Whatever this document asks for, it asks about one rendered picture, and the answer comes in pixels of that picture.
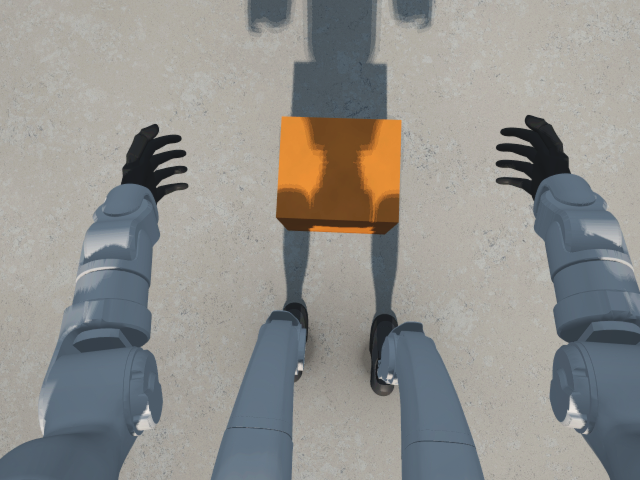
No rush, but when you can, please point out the carton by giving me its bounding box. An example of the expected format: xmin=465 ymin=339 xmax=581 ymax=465
xmin=276 ymin=116 xmax=402 ymax=235

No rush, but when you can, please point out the robot left forearm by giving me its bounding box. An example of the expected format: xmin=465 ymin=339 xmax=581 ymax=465
xmin=38 ymin=184 xmax=160 ymax=435

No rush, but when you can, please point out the left robot thigh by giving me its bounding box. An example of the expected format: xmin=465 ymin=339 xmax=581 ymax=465
xmin=211 ymin=320 xmax=306 ymax=480

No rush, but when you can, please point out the robot left upper arm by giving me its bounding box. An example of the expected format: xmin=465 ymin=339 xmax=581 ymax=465
xmin=0 ymin=346 xmax=163 ymax=480

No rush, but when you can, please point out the robot right forearm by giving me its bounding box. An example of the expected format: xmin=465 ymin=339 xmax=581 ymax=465
xmin=533 ymin=173 xmax=640 ymax=345

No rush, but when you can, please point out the robot right upper arm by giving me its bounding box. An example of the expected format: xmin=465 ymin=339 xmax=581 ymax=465
xmin=549 ymin=341 xmax=640 ymax=480

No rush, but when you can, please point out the robot left hand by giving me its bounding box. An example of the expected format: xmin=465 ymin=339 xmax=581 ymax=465
xmin=121 ymin=124 xmax=188 ymax=205

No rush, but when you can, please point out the robot right hand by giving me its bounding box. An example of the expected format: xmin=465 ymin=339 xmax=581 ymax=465
xmin=496 ymin=115 xmax=571 ymax=200

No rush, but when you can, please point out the right robot shin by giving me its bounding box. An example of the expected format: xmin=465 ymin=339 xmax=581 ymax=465
xmin=377 ymin=321 xmax=436 ymax=385

